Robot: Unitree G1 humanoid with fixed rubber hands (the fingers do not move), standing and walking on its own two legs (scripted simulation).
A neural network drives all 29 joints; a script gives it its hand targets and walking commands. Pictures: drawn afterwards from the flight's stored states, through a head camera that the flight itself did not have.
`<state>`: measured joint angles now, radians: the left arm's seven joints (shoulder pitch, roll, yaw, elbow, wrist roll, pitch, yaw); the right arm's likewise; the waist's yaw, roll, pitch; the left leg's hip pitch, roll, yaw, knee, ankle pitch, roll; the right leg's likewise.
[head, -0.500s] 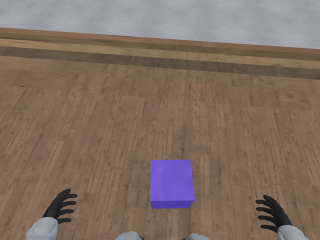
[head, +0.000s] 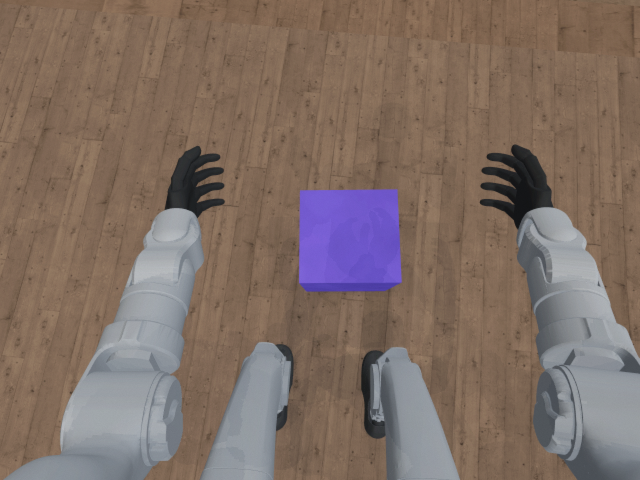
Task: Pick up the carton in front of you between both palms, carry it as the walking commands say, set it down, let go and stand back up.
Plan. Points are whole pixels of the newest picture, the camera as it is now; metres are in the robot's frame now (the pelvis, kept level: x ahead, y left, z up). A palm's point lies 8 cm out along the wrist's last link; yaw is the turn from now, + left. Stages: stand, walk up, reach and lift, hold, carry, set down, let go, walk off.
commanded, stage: reach and lift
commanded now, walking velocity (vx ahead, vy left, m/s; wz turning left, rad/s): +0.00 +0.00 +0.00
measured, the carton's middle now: (346, 246) +0.46 -0.03 -0.54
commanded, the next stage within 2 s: none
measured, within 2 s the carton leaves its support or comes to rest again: leaves its support in 1.88 s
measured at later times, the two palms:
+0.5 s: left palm (238, 211) +0.47 +0.17 -0.26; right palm (465, 211) +0.48 -0.21 -0.25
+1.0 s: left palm (261, 236) +0.46 +0.17 -0.45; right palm (431, 238) +0.47 -0.21 -0.45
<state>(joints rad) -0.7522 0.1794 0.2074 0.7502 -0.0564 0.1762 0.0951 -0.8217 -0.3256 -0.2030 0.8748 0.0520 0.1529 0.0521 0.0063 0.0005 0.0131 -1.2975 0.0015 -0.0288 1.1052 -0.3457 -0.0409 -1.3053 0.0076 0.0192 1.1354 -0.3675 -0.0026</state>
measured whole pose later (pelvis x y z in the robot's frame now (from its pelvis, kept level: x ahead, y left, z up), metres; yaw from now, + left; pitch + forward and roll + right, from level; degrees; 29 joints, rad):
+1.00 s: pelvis -0.05 +0.01 -0.27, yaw +1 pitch +41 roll +2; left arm -1.27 0.25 0.15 1.04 -0.19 0.03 0.16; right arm -1.34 -0.42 -0.07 1.15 0.21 0.02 -0.05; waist -0.01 0.02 0.24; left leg -2.28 -0.05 -0.03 2.07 -0.51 -0.07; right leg -2.29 0.04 0.05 2.10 -0.52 0.03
